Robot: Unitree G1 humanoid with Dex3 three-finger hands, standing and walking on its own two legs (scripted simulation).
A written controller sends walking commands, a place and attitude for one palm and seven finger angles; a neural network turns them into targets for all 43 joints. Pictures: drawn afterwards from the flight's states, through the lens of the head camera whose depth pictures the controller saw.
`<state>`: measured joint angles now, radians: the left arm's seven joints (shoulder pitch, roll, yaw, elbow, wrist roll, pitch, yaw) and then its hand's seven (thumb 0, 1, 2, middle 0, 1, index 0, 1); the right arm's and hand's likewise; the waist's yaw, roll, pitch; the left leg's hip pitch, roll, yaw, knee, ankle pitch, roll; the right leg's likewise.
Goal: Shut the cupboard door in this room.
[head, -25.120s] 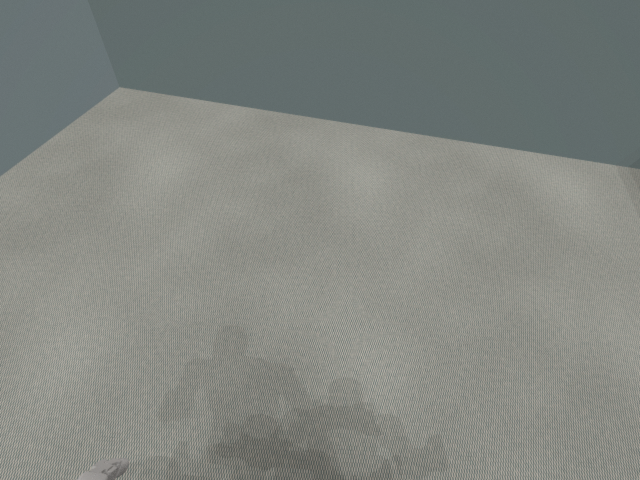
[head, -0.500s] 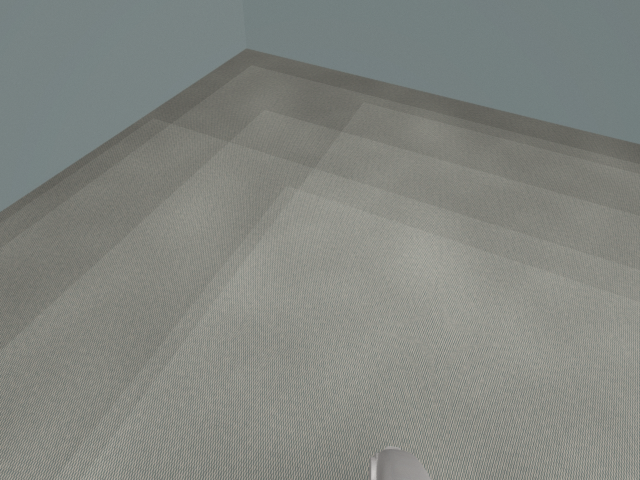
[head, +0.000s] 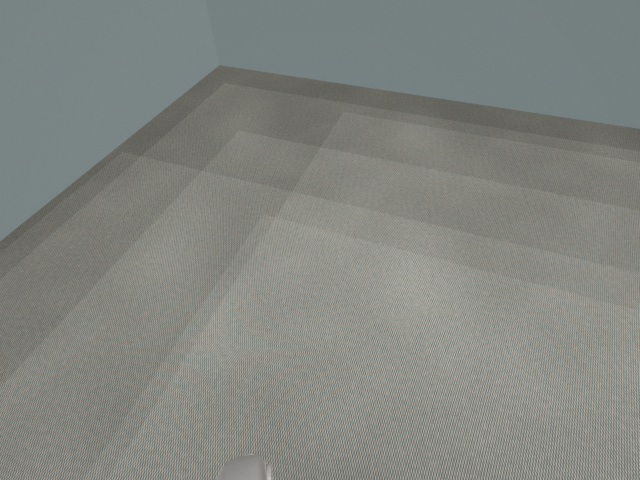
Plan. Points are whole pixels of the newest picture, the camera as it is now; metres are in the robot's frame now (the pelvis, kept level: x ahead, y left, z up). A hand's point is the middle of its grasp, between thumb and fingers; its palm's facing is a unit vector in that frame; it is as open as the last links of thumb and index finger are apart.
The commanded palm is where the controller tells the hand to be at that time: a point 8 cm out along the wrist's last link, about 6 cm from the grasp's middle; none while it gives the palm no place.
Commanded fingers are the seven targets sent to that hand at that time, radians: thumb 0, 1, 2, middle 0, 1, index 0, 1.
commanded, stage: walk around to get in front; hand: left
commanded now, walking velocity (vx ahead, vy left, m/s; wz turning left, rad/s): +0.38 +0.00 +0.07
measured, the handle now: out of the picture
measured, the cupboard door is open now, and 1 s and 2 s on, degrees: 80 80 80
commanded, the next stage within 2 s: walk to a spot facing it in 1.78 s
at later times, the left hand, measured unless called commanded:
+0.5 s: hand out of the picture +0.15 +0.25 -0.19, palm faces +0.09 -0.99 -0.13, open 7.4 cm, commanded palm none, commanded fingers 0.00 0.90 0.90 -0.20 -0.30 -0.20 -0.30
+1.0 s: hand (252, 276) +0.53 +0.17 -0.17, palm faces -0.09 -0.98 -0.17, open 7.3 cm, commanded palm none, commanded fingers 0.00 0.90 0.90 -0.20 -0.30 -0.20 -0.30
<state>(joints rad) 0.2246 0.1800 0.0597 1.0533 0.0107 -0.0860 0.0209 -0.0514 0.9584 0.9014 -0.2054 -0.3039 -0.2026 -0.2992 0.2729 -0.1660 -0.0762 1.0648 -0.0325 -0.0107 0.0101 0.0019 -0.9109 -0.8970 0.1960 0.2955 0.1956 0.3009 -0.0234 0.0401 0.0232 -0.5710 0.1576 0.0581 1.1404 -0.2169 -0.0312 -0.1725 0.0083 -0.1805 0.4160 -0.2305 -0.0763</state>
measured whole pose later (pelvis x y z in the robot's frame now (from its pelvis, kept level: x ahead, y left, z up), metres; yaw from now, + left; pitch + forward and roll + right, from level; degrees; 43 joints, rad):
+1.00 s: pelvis +0.39 +0.02 -0.02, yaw -2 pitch -1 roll +0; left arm 0.08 0.15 0.04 1.00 0.02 -0.08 -0.01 0.00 0.91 0.90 -0.20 -0.30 -0.20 -0.30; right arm 0.46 -0.10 -0.04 1.18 -0.01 -0.02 0.01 0.00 -0.91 -0.90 0.20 0.30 0.20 0.30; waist -0.07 0.01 0.09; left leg -0.22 0.12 0.10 1.05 -0.48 -0.01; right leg -0.37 -0.05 -0.16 0.63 -0.23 -0.06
